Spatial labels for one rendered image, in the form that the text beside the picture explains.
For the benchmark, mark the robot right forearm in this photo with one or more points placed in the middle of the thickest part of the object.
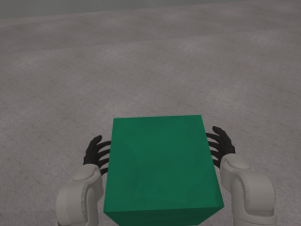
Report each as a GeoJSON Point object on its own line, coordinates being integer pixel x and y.
{"type": "Point", "coordinates": [253, 197]}

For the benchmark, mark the robot left forearm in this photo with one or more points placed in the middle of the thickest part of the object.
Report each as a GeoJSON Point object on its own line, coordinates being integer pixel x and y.
{"type": "Point", "coordinates": [76, 202]}

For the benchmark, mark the right robot hand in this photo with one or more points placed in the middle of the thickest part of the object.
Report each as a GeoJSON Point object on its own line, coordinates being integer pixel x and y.
{"type": "Point", "coordinates": [224, 147]}

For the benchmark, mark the left robot hand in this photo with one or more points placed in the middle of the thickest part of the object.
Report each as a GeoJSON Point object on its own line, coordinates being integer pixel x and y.
{"type": "Point", "coordinates": [92, 155]}

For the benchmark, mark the carton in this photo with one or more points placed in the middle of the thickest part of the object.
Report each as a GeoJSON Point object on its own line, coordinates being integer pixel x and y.
{"type": "Point", "coordinates": [161, 172]}

